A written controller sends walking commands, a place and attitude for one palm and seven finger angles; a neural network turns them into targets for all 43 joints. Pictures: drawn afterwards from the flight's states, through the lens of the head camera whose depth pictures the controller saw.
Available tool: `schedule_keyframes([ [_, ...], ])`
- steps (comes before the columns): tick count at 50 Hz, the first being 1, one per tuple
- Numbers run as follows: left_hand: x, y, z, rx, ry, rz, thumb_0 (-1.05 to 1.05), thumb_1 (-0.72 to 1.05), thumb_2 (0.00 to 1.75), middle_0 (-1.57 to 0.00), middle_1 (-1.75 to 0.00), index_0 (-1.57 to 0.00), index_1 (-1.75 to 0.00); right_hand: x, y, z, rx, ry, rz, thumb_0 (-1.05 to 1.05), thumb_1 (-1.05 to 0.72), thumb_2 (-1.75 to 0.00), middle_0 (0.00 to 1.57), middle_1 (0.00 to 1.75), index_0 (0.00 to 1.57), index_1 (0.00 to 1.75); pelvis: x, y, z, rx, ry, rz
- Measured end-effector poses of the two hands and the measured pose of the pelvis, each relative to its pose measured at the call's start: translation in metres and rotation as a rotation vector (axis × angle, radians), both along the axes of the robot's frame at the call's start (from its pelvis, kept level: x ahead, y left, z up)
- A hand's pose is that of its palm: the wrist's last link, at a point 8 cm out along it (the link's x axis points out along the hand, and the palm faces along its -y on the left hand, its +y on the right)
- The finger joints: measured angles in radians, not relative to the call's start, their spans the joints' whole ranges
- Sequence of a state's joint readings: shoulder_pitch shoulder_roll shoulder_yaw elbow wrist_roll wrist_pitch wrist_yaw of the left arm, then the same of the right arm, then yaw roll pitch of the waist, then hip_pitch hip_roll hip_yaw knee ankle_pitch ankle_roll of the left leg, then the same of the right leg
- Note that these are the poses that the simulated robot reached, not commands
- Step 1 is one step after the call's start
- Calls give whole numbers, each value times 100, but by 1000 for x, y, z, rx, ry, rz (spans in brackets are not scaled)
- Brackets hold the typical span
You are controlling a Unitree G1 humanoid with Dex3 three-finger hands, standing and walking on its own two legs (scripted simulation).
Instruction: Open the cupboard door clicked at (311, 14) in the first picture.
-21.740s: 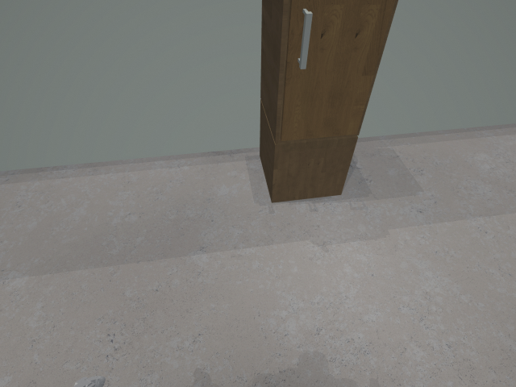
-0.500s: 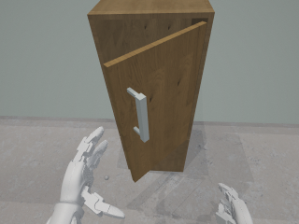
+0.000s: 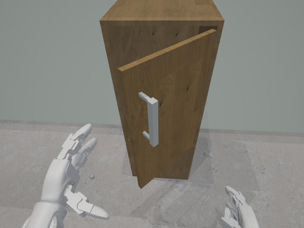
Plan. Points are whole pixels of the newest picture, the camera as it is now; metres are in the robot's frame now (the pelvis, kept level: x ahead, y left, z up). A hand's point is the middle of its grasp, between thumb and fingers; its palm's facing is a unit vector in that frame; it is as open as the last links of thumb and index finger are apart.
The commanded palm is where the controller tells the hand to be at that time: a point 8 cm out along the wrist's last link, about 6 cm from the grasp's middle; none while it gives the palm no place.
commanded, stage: draw the hand back to the body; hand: left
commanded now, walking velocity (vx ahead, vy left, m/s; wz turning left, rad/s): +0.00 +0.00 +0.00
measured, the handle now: (148, 120) +0.38 +0.05 +0.11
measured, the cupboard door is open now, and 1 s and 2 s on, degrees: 45 45 45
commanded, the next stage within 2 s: step back with the hand held close in 1.16 s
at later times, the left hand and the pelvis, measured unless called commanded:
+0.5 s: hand (45, 163) +0.20 +0.24 +0.15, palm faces +0.31 -0.89 -0.35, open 12.5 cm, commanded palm +0.16 +0.28 +0.17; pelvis +0.01 +0.02 +0.02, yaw -1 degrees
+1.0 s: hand (29, 153) +0.21 +0.27 +0.17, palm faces +0.43 -0.81 -0.39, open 7.6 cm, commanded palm +0.16 +0.31 +0.19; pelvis +0.02 +0.01 +0.03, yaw -1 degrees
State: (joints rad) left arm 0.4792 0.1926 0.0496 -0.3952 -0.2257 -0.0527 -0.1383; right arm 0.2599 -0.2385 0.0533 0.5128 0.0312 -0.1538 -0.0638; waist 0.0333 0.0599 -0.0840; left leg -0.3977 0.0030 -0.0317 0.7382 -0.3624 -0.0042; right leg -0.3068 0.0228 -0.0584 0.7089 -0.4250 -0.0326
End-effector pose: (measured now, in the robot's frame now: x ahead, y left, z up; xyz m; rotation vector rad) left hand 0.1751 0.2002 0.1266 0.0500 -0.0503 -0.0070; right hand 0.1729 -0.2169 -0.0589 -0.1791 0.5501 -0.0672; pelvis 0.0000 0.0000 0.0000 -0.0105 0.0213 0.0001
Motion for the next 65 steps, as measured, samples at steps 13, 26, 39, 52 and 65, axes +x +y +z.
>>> schedule_keyframes([
  [13, -13, 41, 25, 196, -24, 190, -1, -29, 40, -16, -30, -16, -30, 14, 30, 15, -26, -1, 39, 1, -90, -90, 20, 30, 20, 30, 2, 15, 13, -4, -42, -1],
  [26, -8, 83, 46, 321, -41, 326, 0, 14, 58, -18, -30, -18, -30, 10, 36, 8, -33, 103, 31, 1, -90, -90, 20, 30, 21, 30, 11, 24, 25, 2, -69, -16],
  [39, -5, 112, 67, 398, -77, 435, 1, 59, 77, -20, -30, -20, -30, 18, 16, 11, -47, 127, -12, 1, -90, -90, 20, 30, 20, 30, 19, 18, 28, 5, -76, -23],
  [52, -5, 99, 63, 373, -57, 447, 1, 86, 89, -21, -30, -21, -30, 22, 3, 10, -46, 132, -15, 1, -90, -90, 20, 30, 20, 30, 20, 8, 29, 8, -77, -17],
  [65, -8, 91, 70, 392, -73, 456, 2, 89, 90, -21, -30, -21, -30, 20, -5, 6, -25, 132, -18, 1, -90, -90, 20, 30, 20, 30, 18, -3, 29, 9, -85, -17],
])
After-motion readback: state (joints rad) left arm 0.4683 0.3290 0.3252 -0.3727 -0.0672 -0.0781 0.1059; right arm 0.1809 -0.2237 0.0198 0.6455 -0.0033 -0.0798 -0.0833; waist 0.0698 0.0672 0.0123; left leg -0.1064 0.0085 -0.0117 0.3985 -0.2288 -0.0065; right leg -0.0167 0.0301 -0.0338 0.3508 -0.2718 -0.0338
